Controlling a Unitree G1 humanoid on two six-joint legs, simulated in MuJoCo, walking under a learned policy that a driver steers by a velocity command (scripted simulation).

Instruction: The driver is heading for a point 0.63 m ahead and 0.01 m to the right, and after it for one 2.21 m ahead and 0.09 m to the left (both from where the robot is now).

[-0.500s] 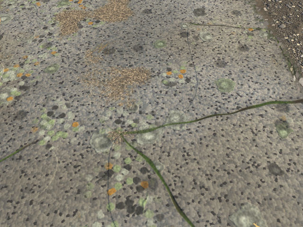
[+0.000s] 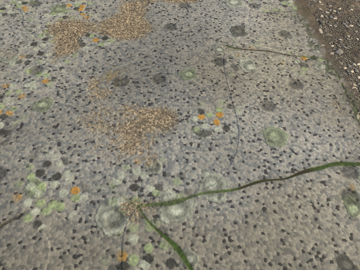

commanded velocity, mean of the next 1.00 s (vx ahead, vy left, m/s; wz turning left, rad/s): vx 0.50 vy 0.00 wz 0.00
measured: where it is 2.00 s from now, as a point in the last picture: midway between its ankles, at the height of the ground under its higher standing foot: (182, 129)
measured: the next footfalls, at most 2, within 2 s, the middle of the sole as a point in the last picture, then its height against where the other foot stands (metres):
right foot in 0.42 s outside the picture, level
left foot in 0.98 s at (157, 209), level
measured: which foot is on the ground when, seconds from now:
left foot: down 0.00-0.44, up 0.46-0.96, down 0.98-1.00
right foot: up 0.00-0.40, down 0.42-1.00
